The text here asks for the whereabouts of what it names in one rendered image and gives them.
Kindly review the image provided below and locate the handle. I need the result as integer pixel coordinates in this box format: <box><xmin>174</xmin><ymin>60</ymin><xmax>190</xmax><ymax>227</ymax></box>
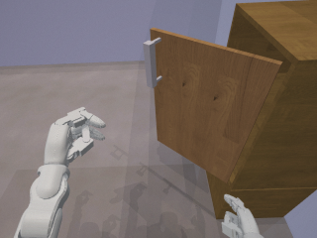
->
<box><xmin>143</xmin><ymin>37</ymin><xmax>162</xmax><ymax>88</ymax></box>

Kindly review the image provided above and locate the right robot hand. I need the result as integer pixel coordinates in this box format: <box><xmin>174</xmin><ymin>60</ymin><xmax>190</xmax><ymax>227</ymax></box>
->
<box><xmin>221</xmin><ymin>194</ymin><xmax>260</xmax><ymax>238</ymax></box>

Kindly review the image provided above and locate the cupboard door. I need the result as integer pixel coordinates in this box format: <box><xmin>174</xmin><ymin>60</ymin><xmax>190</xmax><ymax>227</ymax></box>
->
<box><xmin>150</xmin><ymin>28</ymin><xmax>283</xmax><ymax>183</ymax></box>

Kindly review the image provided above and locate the left robot hand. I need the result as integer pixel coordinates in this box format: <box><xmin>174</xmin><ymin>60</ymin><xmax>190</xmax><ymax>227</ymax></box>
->
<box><xmin>44</xmin><ymin>107</ymin><xmax>106</xmax><ymax>168</ymax></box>

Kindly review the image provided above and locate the left robot forearm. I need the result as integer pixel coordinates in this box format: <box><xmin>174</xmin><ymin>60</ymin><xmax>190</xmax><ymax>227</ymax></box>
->
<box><xmin>14</xmin><ymin>164</ymin><xmax>70</xmax><ymax>238</ymax></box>

